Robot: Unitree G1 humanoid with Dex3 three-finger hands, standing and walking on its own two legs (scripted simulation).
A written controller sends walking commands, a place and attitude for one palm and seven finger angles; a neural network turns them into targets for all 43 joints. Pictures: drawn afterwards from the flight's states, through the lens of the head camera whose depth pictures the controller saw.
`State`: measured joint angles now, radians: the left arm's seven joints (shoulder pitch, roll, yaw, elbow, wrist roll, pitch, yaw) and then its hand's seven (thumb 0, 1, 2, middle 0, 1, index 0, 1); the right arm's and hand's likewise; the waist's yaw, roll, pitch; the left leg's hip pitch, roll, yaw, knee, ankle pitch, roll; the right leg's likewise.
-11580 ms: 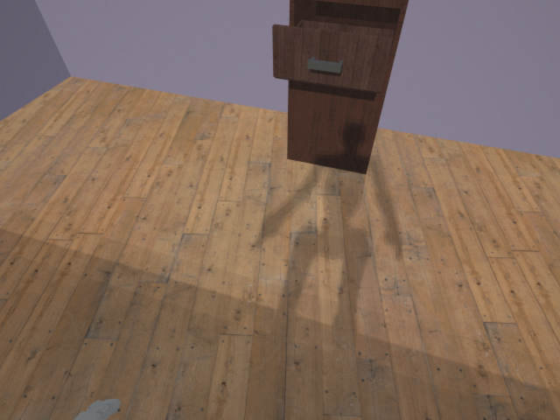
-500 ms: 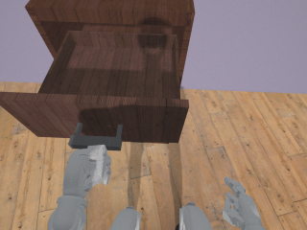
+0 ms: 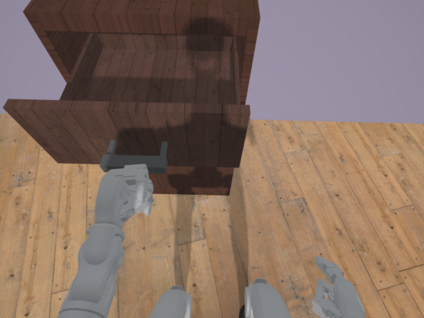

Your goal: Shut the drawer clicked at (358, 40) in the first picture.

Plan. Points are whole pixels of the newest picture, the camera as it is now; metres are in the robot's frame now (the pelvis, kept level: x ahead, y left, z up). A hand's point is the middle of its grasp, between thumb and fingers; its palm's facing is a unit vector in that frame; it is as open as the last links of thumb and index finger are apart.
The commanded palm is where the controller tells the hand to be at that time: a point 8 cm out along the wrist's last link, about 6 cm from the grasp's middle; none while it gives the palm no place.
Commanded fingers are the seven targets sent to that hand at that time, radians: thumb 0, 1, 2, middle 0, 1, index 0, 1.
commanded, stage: push the drawer shut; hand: left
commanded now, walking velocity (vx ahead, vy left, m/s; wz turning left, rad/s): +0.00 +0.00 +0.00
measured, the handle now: (136, 154) +0.40 +0.16 +0.05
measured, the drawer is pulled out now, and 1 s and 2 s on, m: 0.21 0.09 0.00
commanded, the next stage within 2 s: pull the fist back off the drawer in 1.98 s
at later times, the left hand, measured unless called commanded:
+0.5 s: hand (153, 168) +0.38 +0.12 +0.04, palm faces -0.03 -1.00 -0.03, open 3.1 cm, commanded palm +0.36 +0.17 +0.05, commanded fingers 0.00 0.90 0.90 -1.40 -1.60 -1.40 -1.60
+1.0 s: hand (158, 139) +0.44 +0.12 +0.05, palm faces -0.01 -1.00 -0.04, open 3.3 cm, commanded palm +0.42 +0.17 +0.05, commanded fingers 0.00 0.90 0.90 -1.40 -1.60 -1.40 -1.60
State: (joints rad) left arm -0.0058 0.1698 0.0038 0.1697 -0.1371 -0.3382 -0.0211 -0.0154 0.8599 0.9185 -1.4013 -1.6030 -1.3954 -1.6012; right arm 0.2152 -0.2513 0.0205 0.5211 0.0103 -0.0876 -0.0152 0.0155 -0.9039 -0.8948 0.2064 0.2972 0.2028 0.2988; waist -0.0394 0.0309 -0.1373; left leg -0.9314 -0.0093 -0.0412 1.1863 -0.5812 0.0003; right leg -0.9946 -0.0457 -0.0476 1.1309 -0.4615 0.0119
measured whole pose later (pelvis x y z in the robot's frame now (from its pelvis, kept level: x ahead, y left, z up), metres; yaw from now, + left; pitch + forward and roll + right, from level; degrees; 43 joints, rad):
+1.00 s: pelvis -0.01 +0.00 +0.00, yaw -1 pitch +21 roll -1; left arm -0.56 0.23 0.20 0.78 -0.11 -0.44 -0.03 0.03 0.85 0.91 -1.40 -1.60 -1.40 -1.60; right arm 0.28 -0.25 0.01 0.62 -0.01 -0.03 0.00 0.01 -0.91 -0.89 0.21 0.30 0.20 0.30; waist -0.11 0.03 -0.12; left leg -0.97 0.00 -0.01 1.15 -0.55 0.00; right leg -1.05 -0.03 -0.02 1.09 -0.42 0.02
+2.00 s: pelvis -0.02 +0.01 -0.01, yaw -2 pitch +27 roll -3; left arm -1.02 0.42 0.35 1.24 0.00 -0.48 -0.03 0.02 0.77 0.97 -1.40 -1.60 -1.40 -1.60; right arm 0.35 -0.26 0.05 0.64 -0.06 0.05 0.03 0.01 -0.91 -0.89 0.21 0.30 0.20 0.30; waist -0.22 0.04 -0.11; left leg -1.14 0.01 -0.04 1.22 -0.54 0.01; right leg -1.19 -0.02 -0.05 1.12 -0.39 0.02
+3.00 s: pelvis +0.02 +0.01 +0.01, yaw -3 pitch +24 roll -2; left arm -0.60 0.28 0.27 0.75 -0.11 -0.45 -0.07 0.02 0.90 0.90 -1.40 -1.60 -1.39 -1.60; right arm 0.31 -0.25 -0.01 0.57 -0.02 0.07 0.05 0.01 -0.91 -0.89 0.21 0.30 0.20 0.30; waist -0.12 0.04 -0.13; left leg -0.96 0.02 0.00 1.11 -0.57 0.01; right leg -1.03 -0.01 -0.01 1.03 -0.42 0.03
